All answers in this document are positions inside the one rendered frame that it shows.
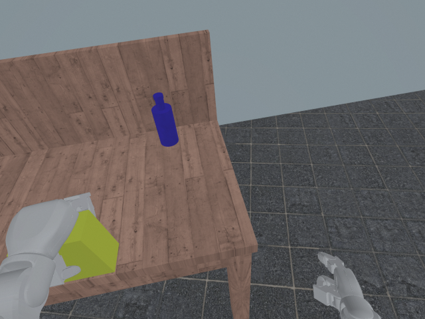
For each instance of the sponge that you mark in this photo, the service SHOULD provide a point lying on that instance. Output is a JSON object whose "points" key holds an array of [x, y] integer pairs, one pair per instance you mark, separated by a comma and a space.
{"points": [[89, 246]]}

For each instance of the table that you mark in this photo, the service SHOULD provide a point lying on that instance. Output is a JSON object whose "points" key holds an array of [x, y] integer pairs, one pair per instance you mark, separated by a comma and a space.
{"points": [[80, 120]]}

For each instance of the robot left hand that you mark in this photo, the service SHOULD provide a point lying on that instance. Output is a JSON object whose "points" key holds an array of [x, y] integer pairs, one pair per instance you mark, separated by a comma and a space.
{"points": [[44, 227]]}

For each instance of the robot right forearm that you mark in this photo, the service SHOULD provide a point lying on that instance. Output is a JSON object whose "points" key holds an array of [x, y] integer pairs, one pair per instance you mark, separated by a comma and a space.
{"points": [[355, 307]]}

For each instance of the robot left forearm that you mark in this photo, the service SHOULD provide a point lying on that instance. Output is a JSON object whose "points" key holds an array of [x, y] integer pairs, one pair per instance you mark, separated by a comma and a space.
{"points": [[25, 279]]}

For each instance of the robot right hand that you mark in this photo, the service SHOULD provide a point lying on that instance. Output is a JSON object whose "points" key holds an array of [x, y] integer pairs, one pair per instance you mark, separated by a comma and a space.
{"points": [[329, 291]]}

